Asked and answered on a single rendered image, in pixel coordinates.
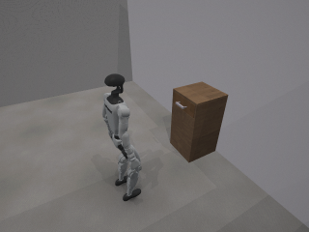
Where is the left robot forearm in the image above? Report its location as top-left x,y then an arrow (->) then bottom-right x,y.
102,116 -> 111,131

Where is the drawer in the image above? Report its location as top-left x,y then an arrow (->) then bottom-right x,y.
173,92 -> 196,118

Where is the left robot shin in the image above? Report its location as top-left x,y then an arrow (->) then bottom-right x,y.
118,154 -> 128,181

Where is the left robot upper arm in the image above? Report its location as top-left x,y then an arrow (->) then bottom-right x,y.
101,93 -> 111,119

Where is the right robot forearm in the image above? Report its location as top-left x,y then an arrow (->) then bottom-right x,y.
121,133 -> 136,161

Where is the humanoid robot torso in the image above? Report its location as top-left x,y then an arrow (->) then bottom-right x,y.
104,95 -> 128,151

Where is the handle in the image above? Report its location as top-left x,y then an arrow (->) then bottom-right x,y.
175,101 -> 187,109

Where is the right robot upper arm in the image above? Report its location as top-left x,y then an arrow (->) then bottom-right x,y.
117,104 -> 130,140

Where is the robot right hand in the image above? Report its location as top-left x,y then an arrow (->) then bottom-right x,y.
129,159 -> 142,174

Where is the robot left hand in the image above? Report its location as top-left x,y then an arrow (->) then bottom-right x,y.
108,130 -> 114,141

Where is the cabinet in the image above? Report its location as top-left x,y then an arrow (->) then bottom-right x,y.
170,81 -> 229,162

